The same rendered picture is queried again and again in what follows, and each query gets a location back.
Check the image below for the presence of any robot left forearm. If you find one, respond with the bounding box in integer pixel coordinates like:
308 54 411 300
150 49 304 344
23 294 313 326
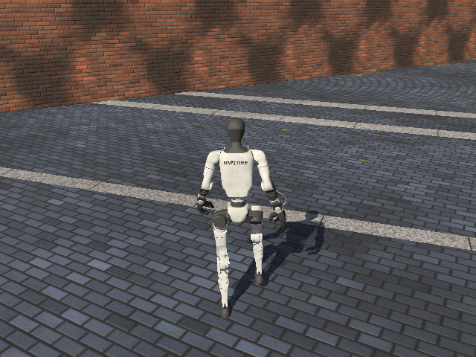
197 179 209 205

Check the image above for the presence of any robot left thigh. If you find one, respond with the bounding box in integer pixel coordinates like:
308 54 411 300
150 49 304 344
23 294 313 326
212 209 230 270

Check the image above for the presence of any robot right forearm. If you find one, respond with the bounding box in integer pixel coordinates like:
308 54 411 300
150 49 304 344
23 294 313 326
266 180 283 213

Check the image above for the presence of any right robot upper arm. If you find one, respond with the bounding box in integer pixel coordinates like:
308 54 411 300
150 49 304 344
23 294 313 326
251 149 273 192

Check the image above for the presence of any left robot upper arm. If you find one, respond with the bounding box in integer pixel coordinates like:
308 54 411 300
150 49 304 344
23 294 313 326
201 150 221 190

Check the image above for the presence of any robot left hand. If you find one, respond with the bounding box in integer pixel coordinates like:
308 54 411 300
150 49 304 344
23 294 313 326
197 201 214 215

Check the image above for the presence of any robot right foot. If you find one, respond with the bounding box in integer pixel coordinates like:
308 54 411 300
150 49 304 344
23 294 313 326
254 269 265 284

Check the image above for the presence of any robot right hand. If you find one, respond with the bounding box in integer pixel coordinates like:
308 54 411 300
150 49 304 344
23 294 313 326
269 210 286 229

